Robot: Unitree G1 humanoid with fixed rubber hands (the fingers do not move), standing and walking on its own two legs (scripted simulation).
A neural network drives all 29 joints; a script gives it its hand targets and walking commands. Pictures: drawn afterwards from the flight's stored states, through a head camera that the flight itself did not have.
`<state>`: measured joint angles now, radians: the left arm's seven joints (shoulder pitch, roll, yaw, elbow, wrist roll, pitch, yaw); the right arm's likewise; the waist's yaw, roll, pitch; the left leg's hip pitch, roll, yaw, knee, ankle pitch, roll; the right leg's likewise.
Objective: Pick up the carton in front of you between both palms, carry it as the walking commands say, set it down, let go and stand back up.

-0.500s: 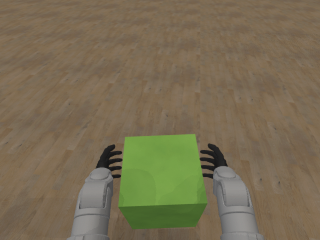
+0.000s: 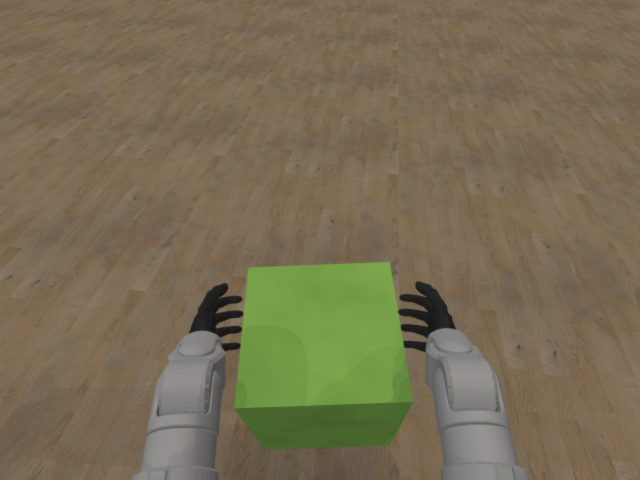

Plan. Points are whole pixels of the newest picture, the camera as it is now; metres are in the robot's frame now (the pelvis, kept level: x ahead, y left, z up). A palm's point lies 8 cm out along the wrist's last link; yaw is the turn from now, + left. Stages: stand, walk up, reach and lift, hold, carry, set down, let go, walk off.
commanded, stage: carry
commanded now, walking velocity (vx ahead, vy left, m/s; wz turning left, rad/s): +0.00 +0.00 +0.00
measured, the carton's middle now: (323, 361) +0.33 +0.00 -0.09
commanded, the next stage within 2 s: hold in 0.40 s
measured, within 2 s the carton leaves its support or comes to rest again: neither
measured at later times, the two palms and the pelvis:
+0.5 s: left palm (201, 340) +0.28 +0.16 +0.04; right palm (436, 341) +0.29 -0.14 +0.05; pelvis +0.00 +0.01 +0.00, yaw +0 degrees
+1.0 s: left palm (232, 333) +0.32 +0.13 +0.00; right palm (444, 342) +0.31 -0.16 +0.01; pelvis -0.02 +0.01 -0.02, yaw -11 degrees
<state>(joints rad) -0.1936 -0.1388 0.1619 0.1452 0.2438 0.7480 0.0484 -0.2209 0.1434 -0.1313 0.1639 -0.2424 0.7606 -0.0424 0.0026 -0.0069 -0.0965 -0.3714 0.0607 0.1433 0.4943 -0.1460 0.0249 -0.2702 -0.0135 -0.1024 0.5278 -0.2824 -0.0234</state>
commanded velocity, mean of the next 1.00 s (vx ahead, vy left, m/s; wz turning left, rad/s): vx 0.00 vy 0.00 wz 0.00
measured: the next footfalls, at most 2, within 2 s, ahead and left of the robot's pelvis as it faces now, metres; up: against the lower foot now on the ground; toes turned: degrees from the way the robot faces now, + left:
none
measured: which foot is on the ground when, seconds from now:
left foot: down 0.00-1.00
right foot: down 0.00-1.00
